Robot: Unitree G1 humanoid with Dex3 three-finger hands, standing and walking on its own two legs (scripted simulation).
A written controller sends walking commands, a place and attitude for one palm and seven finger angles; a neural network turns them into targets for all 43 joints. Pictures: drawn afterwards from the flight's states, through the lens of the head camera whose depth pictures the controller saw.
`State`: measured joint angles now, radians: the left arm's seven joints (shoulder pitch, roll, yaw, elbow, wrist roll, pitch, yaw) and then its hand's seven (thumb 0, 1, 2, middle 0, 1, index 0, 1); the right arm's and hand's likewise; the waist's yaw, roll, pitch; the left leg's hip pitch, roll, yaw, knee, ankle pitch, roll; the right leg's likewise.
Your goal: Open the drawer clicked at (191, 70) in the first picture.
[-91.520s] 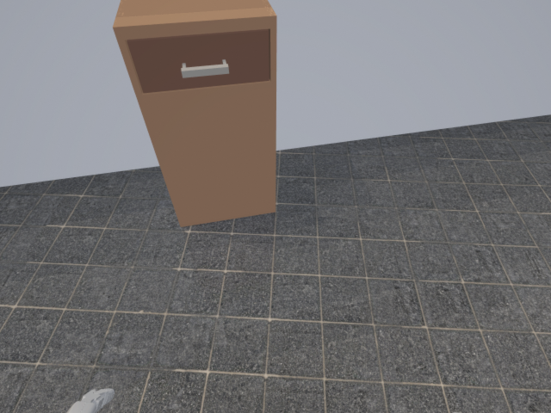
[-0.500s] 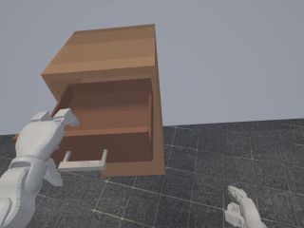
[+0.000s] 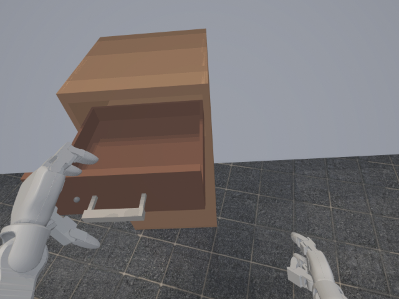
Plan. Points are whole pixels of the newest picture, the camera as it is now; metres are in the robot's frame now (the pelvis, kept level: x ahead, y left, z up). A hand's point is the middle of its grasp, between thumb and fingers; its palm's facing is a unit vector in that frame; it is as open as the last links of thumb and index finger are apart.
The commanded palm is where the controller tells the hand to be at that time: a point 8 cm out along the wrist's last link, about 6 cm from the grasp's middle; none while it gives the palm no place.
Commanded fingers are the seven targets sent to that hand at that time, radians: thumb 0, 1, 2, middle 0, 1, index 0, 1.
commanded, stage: draw the hand back to the body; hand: left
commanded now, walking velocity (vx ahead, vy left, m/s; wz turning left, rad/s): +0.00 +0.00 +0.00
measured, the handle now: (116, 207) +0.29 +0.26 -0.01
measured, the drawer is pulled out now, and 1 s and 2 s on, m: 0.29 0.29 0.29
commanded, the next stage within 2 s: step back with the hand held close in 0.92 s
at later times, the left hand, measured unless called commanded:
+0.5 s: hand (75, 198) +0.21 +0.23 +0.17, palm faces +0.38 -0.84 -0.38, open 10.6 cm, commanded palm +0.16 +0.27 +0.18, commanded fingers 0.00 0.55 0.75 -0.22 -0.52 -0.22 -0.52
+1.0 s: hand (67, 210) +0.18 +0.23 +0.17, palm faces +0.43 -0.83 -0.36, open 7.5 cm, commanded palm +0.13 +0.27 +0.18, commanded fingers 0.00 0.90 0.90 -0.20 -0.30 -0.20 -0.30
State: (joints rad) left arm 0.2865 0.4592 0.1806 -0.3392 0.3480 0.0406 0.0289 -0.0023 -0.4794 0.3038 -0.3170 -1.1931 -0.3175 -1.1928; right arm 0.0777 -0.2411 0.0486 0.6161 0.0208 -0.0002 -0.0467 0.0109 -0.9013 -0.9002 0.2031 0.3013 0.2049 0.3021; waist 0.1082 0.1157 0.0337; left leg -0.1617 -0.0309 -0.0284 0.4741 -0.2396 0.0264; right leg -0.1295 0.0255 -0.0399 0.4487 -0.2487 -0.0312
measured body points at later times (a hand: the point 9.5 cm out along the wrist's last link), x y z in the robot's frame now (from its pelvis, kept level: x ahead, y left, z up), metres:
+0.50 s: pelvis +0.02 +0.00 +0.00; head +0.00 -0.02 +0.45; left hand +0.18 +0.27 +0.19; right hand +0.20 -0.23 -0.08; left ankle +0.01 +0.10 -0.74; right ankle +0.00 -0.10 -0.74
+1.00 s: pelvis +0.00 -0.01 +0.00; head -0.02 -0.04 +0.45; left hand +0.16 +0.27 +0.19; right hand +0.20 -0.22 -0.08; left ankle +0.01 +0.10 -0.74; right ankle +0.00 -0.10 -0.74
